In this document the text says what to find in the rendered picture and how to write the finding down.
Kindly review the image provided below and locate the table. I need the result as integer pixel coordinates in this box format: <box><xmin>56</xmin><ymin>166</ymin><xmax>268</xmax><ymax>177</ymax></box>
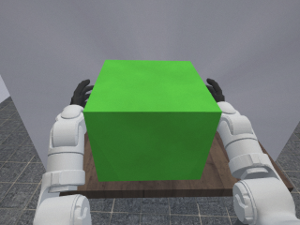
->
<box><xmin>59</xmin><ymin>130</ymin><xmax>294</xmax><ymax>225</ymax></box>

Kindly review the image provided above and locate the carton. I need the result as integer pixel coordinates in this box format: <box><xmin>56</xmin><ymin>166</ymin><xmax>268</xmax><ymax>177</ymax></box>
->
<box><xmin>82</xmin><ymin>59</ymin><xmax>222</xmax><ymax>182</ymax></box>

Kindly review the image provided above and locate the left robot forearm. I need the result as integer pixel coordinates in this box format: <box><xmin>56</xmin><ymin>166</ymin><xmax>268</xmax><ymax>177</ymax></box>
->
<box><xmin>33</xmin><ymin>104</ymin><xmax>87</xmax><ymax>225</ymax></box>

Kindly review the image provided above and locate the right robot forearm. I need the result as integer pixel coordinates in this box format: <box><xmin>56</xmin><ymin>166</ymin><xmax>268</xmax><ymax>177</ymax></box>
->
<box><xmin>217</xmin><ymin>101</ymin><xmax>296</xmax><ymax>215</ymax></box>

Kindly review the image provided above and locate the left robot upper arm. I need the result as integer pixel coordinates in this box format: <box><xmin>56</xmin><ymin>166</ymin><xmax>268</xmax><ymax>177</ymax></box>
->
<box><xmin>34</xmin><ymin>194</ymin><xmax>92</xmax><ymax>225</ymax></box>

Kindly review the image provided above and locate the robot left hand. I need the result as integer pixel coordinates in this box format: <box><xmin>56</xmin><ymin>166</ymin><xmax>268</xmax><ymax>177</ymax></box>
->
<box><xmin>69</xmin><ymin>79</ymin><xmax>94</xmax><ymax>108</ymax></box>

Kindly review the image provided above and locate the robot right hand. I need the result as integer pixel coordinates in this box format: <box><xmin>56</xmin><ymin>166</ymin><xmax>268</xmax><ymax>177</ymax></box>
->
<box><xmin>205</xmin><ymin>78</ymin><xmax>225</xmax><ymax>103</ymax></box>

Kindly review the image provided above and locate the right robot upper arm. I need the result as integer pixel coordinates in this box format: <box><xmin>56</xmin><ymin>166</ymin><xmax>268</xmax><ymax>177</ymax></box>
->
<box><xmin>232</xmin><ymin>177</ymin><xmax>300</xmax><ymax>225</ymax></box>

